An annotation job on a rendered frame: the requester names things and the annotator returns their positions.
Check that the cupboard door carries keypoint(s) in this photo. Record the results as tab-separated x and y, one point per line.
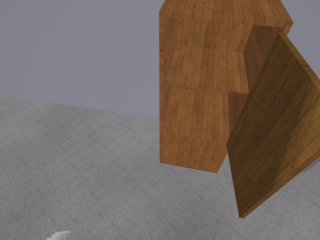
277	134

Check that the handle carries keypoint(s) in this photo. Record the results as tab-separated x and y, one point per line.
311	165

